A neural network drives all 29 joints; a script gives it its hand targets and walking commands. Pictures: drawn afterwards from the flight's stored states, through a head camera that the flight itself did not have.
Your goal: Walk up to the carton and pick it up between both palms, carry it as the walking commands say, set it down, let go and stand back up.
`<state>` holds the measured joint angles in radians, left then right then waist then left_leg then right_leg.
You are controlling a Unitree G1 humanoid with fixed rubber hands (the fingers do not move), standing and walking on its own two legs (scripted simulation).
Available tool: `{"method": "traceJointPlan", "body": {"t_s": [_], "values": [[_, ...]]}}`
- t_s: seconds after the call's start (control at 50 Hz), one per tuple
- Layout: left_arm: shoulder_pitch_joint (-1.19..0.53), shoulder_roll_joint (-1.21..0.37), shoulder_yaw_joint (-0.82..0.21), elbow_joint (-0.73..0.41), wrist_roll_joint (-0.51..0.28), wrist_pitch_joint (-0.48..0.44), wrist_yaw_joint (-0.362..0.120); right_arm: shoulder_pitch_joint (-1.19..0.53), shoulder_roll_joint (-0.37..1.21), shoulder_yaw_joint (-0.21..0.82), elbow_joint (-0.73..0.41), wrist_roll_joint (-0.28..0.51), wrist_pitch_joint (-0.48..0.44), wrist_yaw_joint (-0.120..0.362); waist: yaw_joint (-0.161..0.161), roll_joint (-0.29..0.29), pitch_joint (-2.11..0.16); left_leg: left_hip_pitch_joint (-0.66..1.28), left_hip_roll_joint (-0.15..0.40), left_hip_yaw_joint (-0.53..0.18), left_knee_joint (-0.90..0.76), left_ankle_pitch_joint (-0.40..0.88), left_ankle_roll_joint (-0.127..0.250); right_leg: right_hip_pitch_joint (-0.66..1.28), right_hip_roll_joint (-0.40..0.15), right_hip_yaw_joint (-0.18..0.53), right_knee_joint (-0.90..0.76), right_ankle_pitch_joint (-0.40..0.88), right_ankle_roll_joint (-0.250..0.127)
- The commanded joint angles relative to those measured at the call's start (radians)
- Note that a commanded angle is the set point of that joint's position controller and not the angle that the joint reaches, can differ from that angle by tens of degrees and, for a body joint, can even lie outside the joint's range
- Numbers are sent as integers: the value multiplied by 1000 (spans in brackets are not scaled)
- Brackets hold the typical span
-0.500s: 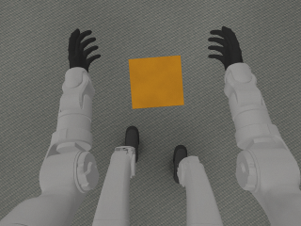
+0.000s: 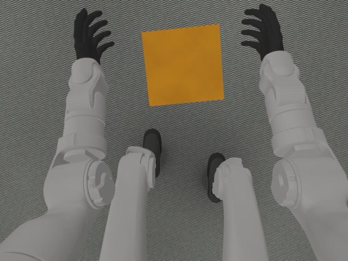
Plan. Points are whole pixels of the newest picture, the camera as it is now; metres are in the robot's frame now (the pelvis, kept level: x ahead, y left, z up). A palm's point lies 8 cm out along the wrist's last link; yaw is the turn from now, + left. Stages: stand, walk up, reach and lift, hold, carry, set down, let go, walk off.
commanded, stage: reach and lift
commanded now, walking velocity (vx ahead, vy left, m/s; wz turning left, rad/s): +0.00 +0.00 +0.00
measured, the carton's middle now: (182, 72) +0.49 +0.05 -0.45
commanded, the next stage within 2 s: none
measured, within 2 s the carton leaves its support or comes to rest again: neither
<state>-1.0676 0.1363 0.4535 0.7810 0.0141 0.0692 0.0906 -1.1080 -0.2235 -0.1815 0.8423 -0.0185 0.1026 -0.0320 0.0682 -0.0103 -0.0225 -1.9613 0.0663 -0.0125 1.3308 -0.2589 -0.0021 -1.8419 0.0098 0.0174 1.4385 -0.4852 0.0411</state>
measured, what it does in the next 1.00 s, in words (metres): lowers itself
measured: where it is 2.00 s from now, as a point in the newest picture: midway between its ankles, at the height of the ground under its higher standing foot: (184, 174)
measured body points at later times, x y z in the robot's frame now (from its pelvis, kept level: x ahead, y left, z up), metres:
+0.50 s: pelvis -0.02 -0.01 -0.11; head +0.35 +0.02 +0.14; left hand +0.48 +0.23 -0.30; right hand +0.53 -0.11 -0.30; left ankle +0.13 +0.13 -0.54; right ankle +0.06 -0.14 -0.54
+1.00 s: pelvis -0.03 -0.01 -0.17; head +0.36 +0.03 +0.04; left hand +0.49 +0.25 -0.38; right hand +0.52 -0.11 -0.40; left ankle +0.13 +0.13 -0.54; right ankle +0.06 -0.14 -0.54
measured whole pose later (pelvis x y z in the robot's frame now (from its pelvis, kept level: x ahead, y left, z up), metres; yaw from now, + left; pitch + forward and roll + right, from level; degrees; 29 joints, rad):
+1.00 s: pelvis -0.03 -0.01 -0.17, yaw +1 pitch +42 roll -1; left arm -1.49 0.36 0.22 1.14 -0.11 0.03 0.11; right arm -1.42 -0.35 -0.08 1.04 0.17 0.06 -0.10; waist 0.09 -0.01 0.36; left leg -2.35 0.05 -0.04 1.94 -0.33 -0.01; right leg -2.21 0.03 0.03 2.11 -0.63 0.04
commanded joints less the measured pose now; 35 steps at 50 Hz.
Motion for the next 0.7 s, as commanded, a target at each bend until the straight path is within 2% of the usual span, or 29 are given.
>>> {"method": "traceJointPlan", "body": {"t_s": [0.0, 0.06, 0.08, 0.1, 0.12, 0.14, 0.16, 0.18, 0.2, 0.22, 0.24, 0.26, 0.28, 0.3, 0.32, 0.34, 0.38, 0.4, 0.42, 0.44, 0.46, 0.5, 0.52, 0.54, 0.56, 0.58, 0.6, 0.64, 0.68], "values": [[-267, 198, -35, -39, 27, -25, 19, -452, -238, -63, -120, 8, -26, -36, 45, -34, -1096, 889, -111, 68, 146, 245, -49, 104, 120, -112, 22, 120, 21], [-366, 221, -70, -97, -5, -32, 35, -504, -239, -23, -172, 66, -22, -52, 96, 16, -1152, 866, -111, 80, 213, 294, -49, 91, 113, -80, 82, 160, 13], [-371, 176, -106, 0, -20, -26, 31, -508, -278, -62, -110, 38, -27, -58, 21, 32, -1109, 890, -105, 61, 231, 274, -55, -9, 118, -112, 103, 102, 17], [-325, 201, -83, 65, -37, -23, 35, -444, -211, -6, -37, 40, -20, -64, 42, -41, -999, 763, -107, 65, 231, 224, -38, 63, 107, -102, 119, 106, 19], [-348, 178, -63, 26, -32, -28, 35, -435, -230, -33, -38, 42, -20, -66, 35, -4, -1002, 793, -110, 81, 246, 225, -45, -33, 121, -96, 96, 62, 9], [-421, 186, -113, -213, -83, -32, 48, -490, -269, -40, -218, 54, -23, -76, 4, 18, -1303, 969, -119, 77, 263, 327, -57, 114, 134, -98, 109, 158, -4], [-338, 225, -101, -5, -47, -28, 59, -524, -271, 20, -103, 101, -23, -68, 121, 27, -1087, 846, -109, 75, 285, 310, -52, -14, 113, -96, 172, 125, 6], [-364, 230, -74, 87, -70, -28, 50, -484, -220, 34, -33, 94, -12, -72, 79, -5, -1048, 761, -107, 102, 303, 147, -45, 73, 100, -80, 155, 28, 7], [-367, 222, -74, 186, -66, -26, 43, -504, -196, 46, 24, 91, -11, -71, 102, -21, -897, 619, -102, 96, 319, 118, -36, -47, 92, -70, 172, 2, 9], [-366, 218, -87, 99, -75, -33, 42, -537, -253, -5, -55, 50, -26, -74, 32, -45, -955, 625, -109, 75, 312, 128, -45, -24, 108, -92, 177, 37, 6], [-391, 259, -62, 25, -59, -51, 47, -558, -263, -1, -108, 63, -31, -79, 87, -9, -1041, 664, -103, 96, 348, 192, -56, 29, 109, -73, 208, 96, 3], [-441, 222, -90, -27, -92, -46, 54, -558, -263, 34, -164, 93, -37, -76, 57, -41, -1185, 777, -108, 81, 346, 282, -49, 94, 115, -87, 213, 181, 7], [-383, 214, -102, 149, -77, -58, 46, -516, -213, 60, 8, 114, -44, -75, 106, 9, -920, 581, -96, 84, 378, 229, -47, -63, 97, -66, 251, 124, 7], [-456, 267, -104, 89, -71, -60, 53, -536, -219, 24, 27, 83, -35, -72, 77, -36, -978, 666, -102, 69, 351, 221, -49, -46, 98, -83, 256, 93, 15], [-418, 252, -70, 43, -64, -54, 56, -508, -243, 58, -63, 95, -33, -75, 88, -16, -1035, 691, -105, 70, 398, 317, -41, -34, 103, -65, 267, 177, 10], [-400, 289, -68, 112, -63, -62, 55, -537, -255, 57, -1, 97, -41, -78, 105, -47, -985, 620, -106, 90, 402, 245, -50, 11, 93, -78, 295, 148, 19], [-474, 260, -121, -18, -118, -58, 61, -579, -265, 80, -114, 120, -37, -88, 72, -36, -1143, 730, -117, 86, 438, 332, -45, 60, 97, -73, 301, 214, 13], [-387, 246, -140, 177, -121, -54, 54, -580, -280, 76, 7, 113, -42, -88, 75, -41, -944, 605, -106, 94, 440, 191, -36, -39, 92, -75, 314, 76, 12], [-428, 232, -126, 169, -118, -56, 52, -598, -248, 96, -15, 135, -41, -79, 101, -32, -927, 589, -100, 85, 443, 202, -33, -71, 89, -66, 314, 82, 6], [-486, 279, -116, 97, -133, -64, 55, -630, -245, 107, -58, 133, -49, -78, 80, -94, -977, 608, -105, 79, 456, 205, -30, -20, 88, -82, 332, 105, 19], [-462, 308, -100, 184, -123, -68, 53, -663, -264, 111, -15, 152, -52, -81, 124, -70, -907, 534, -96, 97, 487, 167, -33, -27, 76, -50, 347, 70, 16], [-521, 303, -153, 111, -152, -81, 62, -617, -249, 121, -4, 166, -52, -93, 103, -50, -1036, 557, -90, 88, 510, 261, -41, 39, 75, -50, 383, 193, 17], [-494, 302, -150, 117, -157, -71, 59, -645, -287, 150, -107, 166, -61, -94, 83, -115, -1107, 636, -93, 67, 523, 296, -32, 62, 86, -77, 398, 204, 28], [-458, 259, -167, 215, -158, -57, 53, -570, -284, 132, 29, 182, -46, -92, 77, 2, -957, 655, -81, 70, 550, 326, -40, -123, 75, -62, 395, 164, 12], [-482, 291, -144, 299, -133, -68, 53, -588, -268, 107, 149, 164, -49, -76, 99, 6, -774, 540, -84, 66, 524, 139, -42, -202, 69, -67, 409, 0, 8], [-509, 254, -183, 234, -173, -66, 38, -575, -300, 91, 134, 131, -60, -76, 20, -29, -818, 542, -82, 51, 540, 170, -52, -138, 62, -73, 416, 64, -1], [-519, 255, -152, 207, -140, -77, 36, -612, -288, 115, 77, 141, -64, -72, 53, -2, -764, 474, -77, 64, 552, 170, -51, -164, 63, -48, 407, 77, -11], [-602, 309, -170, 76, -180, -83, 50, -681, -355, 132, -44, 173, -75, -84, 60, -21, -1094, 672, -85, 62, 581, 297, -57, -21, 73, -65, 458, 185, 4], [-552, 335, -153, 299, -172, -72, 47, -645, -294, 187, 155, 196, -53, -77, 115, -34, -811, 555, -74, 76, 601, 185, -38, -156, 52, -50, 452, 41, 10]]}}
